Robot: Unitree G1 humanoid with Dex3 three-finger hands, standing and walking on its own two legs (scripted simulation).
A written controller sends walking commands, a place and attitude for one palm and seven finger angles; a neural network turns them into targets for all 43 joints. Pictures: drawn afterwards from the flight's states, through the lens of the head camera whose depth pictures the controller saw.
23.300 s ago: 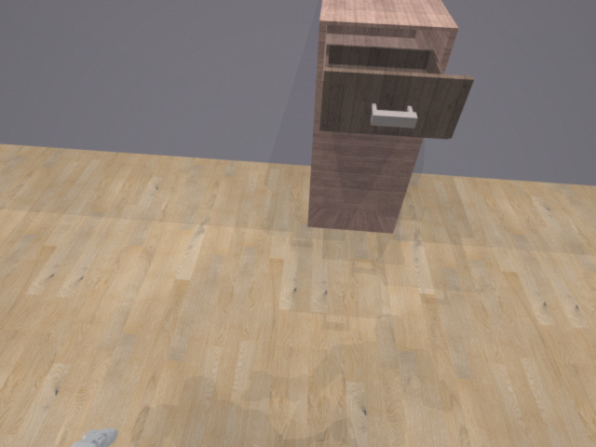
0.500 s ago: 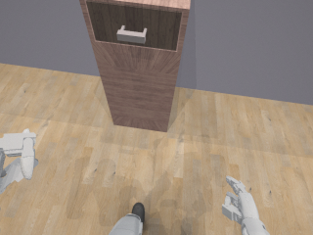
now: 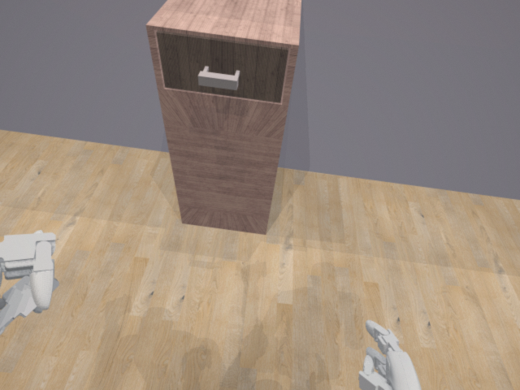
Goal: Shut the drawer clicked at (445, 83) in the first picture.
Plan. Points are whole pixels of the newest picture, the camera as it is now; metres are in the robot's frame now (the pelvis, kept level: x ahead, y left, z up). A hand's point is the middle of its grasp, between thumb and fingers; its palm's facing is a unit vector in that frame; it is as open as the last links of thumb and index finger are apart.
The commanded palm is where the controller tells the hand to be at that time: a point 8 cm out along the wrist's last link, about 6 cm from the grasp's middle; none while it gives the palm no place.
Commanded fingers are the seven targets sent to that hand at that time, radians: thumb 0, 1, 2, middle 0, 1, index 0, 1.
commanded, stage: stop stepping back and stand still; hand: left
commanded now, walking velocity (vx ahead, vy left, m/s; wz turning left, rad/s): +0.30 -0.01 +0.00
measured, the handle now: (220, 76) +0.86 +0.15 +0.02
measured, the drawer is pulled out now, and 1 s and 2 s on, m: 0.00 0.00 0.00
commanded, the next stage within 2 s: let the arm hang, fingers relaxed in 0.46 s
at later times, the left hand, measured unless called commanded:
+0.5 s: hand (31, 289) +0.18 +0.24 +0.18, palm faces +0.37 -0.79 -0.48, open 3.3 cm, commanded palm +0.11 +0.29 +0.18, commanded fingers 0.00 0.90 0.90 -1.40 -1.60 -1.40 -1.60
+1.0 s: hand out of the picture -0.07 +0.23 -0.18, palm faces +0.12 -0.97 -0.22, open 3.9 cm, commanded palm none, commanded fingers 0.00 0.90 0.90 -0.48 -0.60 -0.48 -0.60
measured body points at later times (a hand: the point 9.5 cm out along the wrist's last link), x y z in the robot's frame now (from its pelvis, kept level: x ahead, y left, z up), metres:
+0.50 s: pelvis -0.01 +0.00 -0.01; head +0.00 +0.01 +0.44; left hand +0.15 +0.28 +0.21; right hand +0.16 -0.22 -0.09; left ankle +0.02 +0.14 -0.73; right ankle -0.04 -0.10 -0.74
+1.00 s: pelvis -0.04 +0.03 +0.00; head -0.02 +0.06 +0.45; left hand -0.08 +0.28 -0.16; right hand +0.01 -0.21 -0.14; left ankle +0.02 +0.15 -0.74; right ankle -0.04 -0.10 -0.74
